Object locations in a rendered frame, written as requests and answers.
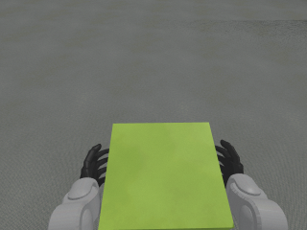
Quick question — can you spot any carton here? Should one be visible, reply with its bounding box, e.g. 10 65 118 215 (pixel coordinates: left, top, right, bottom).
98 122 235 230

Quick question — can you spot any robot left forearm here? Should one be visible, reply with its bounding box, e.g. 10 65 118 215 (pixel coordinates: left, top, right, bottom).
47 177 102 230

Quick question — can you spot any robot right forearm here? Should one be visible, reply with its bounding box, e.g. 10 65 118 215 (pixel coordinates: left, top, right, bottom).
225 173 289 230

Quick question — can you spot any right robot hand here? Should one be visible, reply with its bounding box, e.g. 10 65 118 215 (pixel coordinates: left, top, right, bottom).
215 139 244 188

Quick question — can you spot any left robot hand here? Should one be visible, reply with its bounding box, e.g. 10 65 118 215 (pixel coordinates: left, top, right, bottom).
80 144 109 188

